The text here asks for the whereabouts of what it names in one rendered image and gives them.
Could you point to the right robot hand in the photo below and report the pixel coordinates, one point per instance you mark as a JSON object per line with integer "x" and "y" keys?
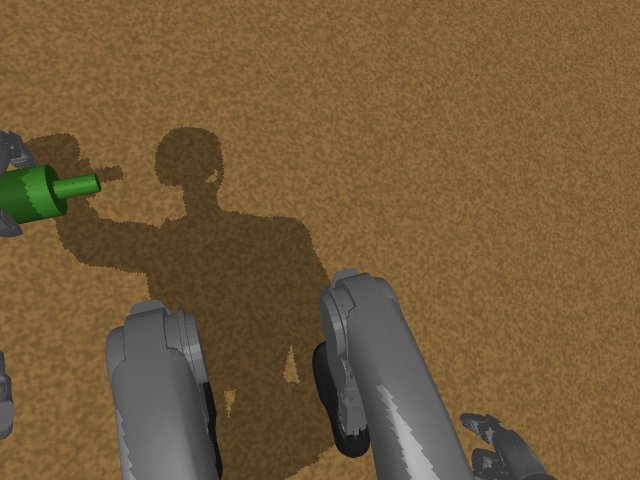
{"x": 513, "y": 459}

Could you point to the right robot foot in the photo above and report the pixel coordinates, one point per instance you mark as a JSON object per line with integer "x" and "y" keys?
{"x": 350, "y": 446}

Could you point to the left robot hand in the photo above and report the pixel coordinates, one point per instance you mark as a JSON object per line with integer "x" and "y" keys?
{"x": 12, "y": 151}

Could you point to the left robot foot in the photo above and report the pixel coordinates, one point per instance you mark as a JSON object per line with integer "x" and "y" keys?
{"x": 212, "y": 428}

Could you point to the bottle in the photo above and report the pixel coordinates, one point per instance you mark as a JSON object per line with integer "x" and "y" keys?
{"x": 37, "y": 193}

